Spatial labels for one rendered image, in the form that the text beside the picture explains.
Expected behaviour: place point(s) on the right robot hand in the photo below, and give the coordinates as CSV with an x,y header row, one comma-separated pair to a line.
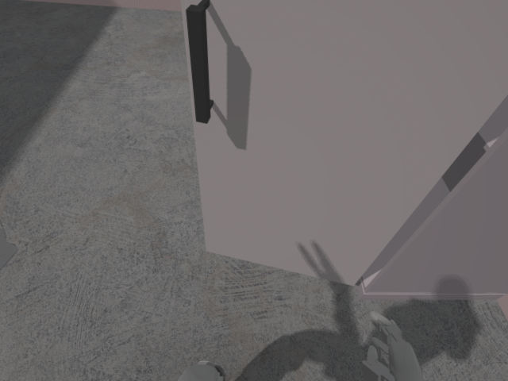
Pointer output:
x,y
399,360

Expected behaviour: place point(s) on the robot left thigh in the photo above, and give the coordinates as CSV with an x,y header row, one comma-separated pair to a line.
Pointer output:
x,y
201,372

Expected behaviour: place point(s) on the left robot shin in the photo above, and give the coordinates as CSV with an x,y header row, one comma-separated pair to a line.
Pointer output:
x,y
207,363

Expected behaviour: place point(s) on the left robot hand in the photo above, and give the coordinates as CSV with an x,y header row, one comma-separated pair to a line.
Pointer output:
x,y
7,250

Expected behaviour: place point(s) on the fridge door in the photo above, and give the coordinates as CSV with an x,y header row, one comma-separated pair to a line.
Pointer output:
x,y
333,119

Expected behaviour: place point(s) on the handle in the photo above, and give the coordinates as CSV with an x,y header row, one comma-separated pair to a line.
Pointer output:
x,y
196,26

